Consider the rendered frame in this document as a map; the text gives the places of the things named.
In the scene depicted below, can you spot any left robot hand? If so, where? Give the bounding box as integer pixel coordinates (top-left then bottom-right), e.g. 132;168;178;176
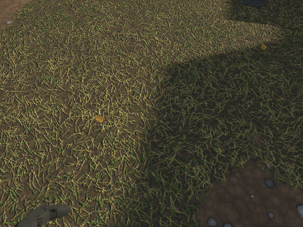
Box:
14;204;71;227

